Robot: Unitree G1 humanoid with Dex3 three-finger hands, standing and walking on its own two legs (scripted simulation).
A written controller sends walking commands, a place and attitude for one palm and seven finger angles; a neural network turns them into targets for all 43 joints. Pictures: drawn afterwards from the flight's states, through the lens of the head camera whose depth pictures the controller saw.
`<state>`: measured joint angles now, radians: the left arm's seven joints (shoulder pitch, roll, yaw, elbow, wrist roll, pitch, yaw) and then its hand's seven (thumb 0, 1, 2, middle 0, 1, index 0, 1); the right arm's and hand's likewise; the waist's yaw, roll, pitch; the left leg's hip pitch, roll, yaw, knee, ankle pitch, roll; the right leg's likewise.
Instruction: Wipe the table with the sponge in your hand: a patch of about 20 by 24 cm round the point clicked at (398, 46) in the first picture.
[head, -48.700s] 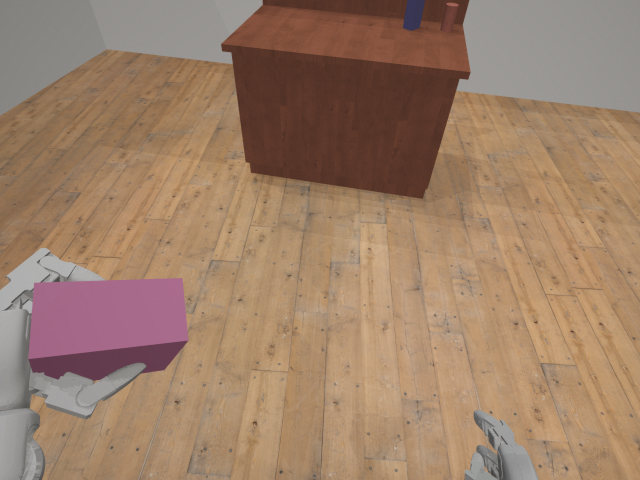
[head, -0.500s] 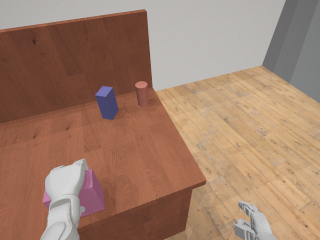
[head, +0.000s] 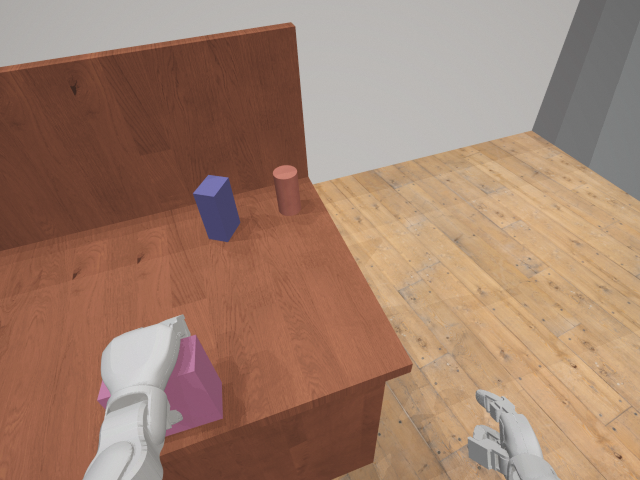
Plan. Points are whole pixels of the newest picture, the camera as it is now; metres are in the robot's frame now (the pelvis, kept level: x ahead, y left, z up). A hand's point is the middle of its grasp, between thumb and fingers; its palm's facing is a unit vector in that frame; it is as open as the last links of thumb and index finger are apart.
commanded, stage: lift the sponge slowly off the table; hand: left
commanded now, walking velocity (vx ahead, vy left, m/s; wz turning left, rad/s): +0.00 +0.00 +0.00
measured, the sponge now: (172, 397) +0.22 +0.25 -0.04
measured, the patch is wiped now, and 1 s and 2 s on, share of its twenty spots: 0.95 0.95 0.95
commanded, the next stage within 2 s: bring the sponge back beside the body in 1.36 s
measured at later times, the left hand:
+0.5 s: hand (148, 368) +0.22 +0.26 +0.03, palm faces -0.02 -0.15 -0.99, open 10.3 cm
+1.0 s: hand (142, 350) +0.23 +0.26 +0.07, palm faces +0.03 -0.15 -0.99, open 10.3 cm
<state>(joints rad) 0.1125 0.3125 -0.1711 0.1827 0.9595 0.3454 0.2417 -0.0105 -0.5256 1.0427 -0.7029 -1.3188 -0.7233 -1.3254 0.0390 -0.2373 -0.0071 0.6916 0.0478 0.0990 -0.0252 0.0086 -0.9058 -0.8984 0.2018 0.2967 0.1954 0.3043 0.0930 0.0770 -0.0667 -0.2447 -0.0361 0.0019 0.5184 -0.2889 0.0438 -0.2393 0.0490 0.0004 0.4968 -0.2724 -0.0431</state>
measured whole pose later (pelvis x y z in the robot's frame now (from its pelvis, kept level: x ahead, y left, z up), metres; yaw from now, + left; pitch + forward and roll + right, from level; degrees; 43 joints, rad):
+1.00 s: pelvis +0.00 +0.00 +0.01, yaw +0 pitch -3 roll +0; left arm 0.14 0.39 -0.16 -0.08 0.91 0.45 0.09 -0.01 -0.53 1.04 -0.71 -1.31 -0.73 -1.32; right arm -0.01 -0.26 0.02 0.68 0.05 0.12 -0.02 0.01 -0.91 -0.90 0.20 0.30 0.20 0.30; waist 0.11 0.10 -0.02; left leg -0.10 -0.04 0.00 0.40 -0.24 0.04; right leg -0.10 0.05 0.01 0.39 -0.23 -0.05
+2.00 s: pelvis -0.01 -0.01 +0.01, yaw +0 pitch -5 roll +0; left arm 0.17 0.45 -0.11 -0.21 0.89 0.46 0.01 -0.01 -0.53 1.04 -0.71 -1.31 -0.73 -1.32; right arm -0.03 -0.26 0.04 0.67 0.05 0.11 -0.02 0.01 -0.91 -0.90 0.20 0.30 0.20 0.30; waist 0.12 0.12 -0.01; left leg -0.08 -0.03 -0.01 0.38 -0.22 0.03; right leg -0.08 0.06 0.00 0.38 -0.21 -0.06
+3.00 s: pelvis -0.02 -0.01 +0.01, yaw +1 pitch -6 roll +0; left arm 0.29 0.51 -0.04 -0.33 0.85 0.42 -0.03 -0.01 -0.53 1.04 -0.71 -1.31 -0.73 -1.32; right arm -0.02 -0.26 0.05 0.66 0.04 0.08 -0.04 0.01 -0.90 -0.90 0.20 0.30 0.20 0.30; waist 0.13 0.11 0.00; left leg -0.08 -0.03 -0.02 0.41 -0.22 0.03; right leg -0.07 0.06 -0.01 0.38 -0.20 -0.05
